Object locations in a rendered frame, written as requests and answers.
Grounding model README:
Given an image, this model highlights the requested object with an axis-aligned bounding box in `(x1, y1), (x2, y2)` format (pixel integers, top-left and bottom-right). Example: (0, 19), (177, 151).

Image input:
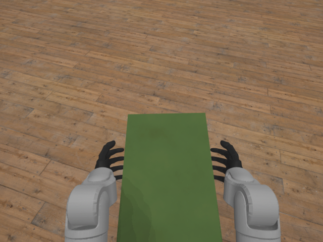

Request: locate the carton
(117, 113), (223, 242)

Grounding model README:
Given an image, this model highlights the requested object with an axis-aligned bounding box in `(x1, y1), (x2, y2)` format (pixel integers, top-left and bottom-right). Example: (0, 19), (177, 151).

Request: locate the robot right forearm
(223, 167), (281, 242)

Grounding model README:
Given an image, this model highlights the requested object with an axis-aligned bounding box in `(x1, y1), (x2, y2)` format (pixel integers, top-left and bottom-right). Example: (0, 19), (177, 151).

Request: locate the left robot hand
(95, 141), (124, 180)

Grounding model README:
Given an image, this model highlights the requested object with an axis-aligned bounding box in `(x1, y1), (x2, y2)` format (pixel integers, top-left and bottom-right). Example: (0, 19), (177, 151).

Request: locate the robot left forearm
(65, 167), (117, 242)

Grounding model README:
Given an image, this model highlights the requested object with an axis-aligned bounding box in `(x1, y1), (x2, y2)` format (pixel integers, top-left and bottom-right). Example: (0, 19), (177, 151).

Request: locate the right robot hand
(210, 140), (242, 182)

